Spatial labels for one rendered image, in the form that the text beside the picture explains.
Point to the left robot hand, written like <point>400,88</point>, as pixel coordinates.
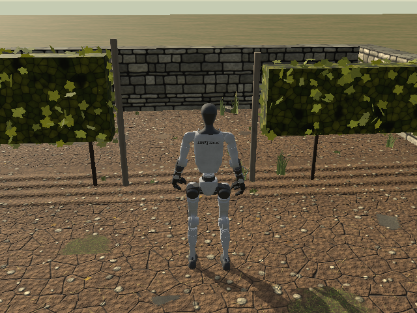
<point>181,180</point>

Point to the right robot hand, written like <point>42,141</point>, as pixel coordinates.
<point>237,185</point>

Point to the robot left forearm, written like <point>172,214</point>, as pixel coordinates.
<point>178,170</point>

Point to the right robot upper arm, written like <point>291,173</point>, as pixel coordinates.
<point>232,149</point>

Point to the left robot upper arm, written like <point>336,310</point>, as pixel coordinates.
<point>185,147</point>

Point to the robot right forearm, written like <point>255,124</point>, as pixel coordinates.
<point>238,173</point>

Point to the right robot shin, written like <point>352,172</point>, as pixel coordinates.
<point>225,239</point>

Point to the right robot thigh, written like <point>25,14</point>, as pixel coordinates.
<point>223,203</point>

